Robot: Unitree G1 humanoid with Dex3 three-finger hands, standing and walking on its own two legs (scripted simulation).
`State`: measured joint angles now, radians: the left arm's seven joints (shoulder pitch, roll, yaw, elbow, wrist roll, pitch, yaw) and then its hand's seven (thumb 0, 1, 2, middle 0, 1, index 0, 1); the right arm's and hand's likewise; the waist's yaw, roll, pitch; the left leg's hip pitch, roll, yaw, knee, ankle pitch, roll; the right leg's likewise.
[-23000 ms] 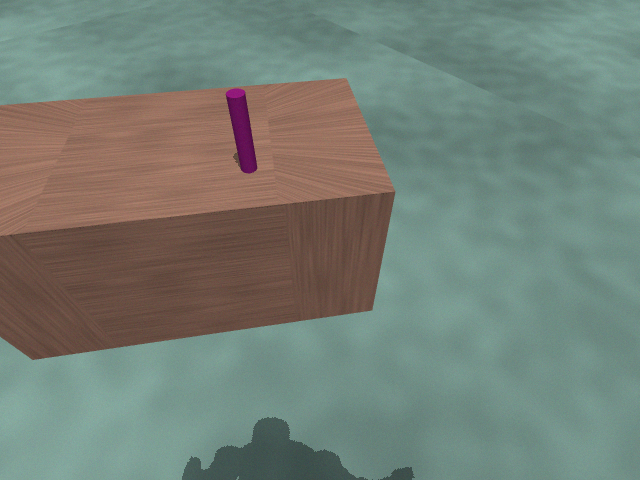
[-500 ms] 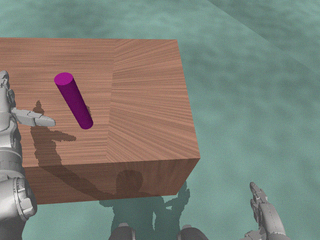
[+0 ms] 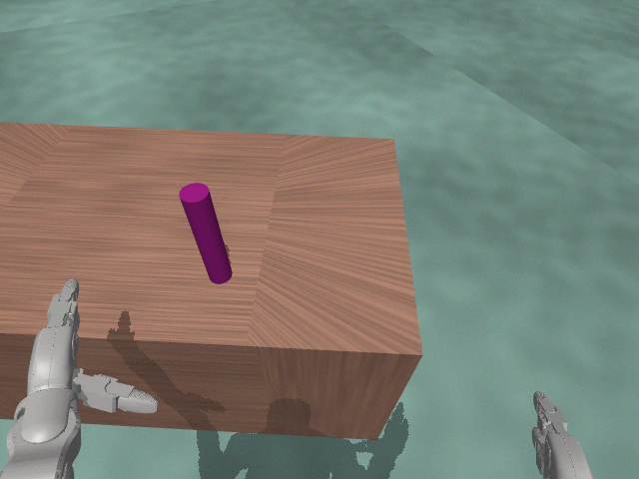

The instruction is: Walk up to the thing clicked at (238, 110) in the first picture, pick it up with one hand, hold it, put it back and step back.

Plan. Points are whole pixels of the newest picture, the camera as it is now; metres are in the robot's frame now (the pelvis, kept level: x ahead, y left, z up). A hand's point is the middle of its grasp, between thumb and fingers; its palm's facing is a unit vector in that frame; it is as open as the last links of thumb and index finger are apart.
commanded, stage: sink last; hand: left
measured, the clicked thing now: (209, 238) +0.49 +0.23 -0.03
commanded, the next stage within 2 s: home in 0.52 s
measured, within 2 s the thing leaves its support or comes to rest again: neither
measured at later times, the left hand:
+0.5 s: hand (107, 455) +0.14 +0.24 +0.03, palm faces +0.34 -0.86 -0.38, open 17.4 cm
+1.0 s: hand (172, 474) +0.14 +0.20 -0.06, palm faces +0.21 -0.95 -0.22, open 17.1 cm
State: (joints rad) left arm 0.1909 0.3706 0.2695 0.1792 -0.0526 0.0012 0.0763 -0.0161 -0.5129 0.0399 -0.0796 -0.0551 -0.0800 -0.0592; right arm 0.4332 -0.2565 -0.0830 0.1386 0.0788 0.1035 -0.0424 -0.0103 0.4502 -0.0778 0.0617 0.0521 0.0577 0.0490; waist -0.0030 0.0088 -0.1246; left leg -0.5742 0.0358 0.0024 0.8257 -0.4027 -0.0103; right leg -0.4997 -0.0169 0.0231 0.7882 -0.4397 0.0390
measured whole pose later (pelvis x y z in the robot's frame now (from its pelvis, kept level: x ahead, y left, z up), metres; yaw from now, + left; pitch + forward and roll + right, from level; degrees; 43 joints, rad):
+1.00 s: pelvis -0.02 -0.01 -0.01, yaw +1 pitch +7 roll +0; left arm 0.46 0.19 0.08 0.11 -0.04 0.00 0.06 -0.02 -0.48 0.09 -0.06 -0.07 -0.07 -0.07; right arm 0.41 -0.17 0.02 0.17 0.02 -0.01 -0.09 -0.01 -0.27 -0.55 0.15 0.20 0.15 0.20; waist 0.02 0.00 -0.10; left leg -0.63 0.02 -0.01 0.90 -0.40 -0.02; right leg -0.57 -0.03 0.01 0.90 -0.47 0.03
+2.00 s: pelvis -0.02 -0.02 -0.02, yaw +1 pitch +9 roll +0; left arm 0.46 0.20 -0.01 0.10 -0.03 0.02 0.09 -0.02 -0.52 0.06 -0.06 -0.06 -0.06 -0.06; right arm 0.46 -0.20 0.00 0.04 0.03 0.12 -0.09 0.01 -0.90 -0.90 0.20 0.30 0.20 0.30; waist 0.01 0.01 -0.12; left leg -0.68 0.03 -0.01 0.95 -0.43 -0.03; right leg -0.62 -0.02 0.02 0.97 -0.50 0.02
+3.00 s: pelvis -0.02 -0.01 -0.02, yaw +0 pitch +9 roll +0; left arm 0.48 0.20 0.00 0.06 -0.02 0.02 0.11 -0.02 -0.53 0.06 -0.05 -0.06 -0.06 -0.06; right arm 0.42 -0.21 0.01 0.12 0.03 0.12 -0.10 0.01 -0.90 -0.90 0.21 0.30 0.20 0.30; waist 0.00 0.01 -0.12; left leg -0.68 0.04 0.00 0.97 -0.45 -0.02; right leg -0.62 -0.01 0.02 0.97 -0.51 0.03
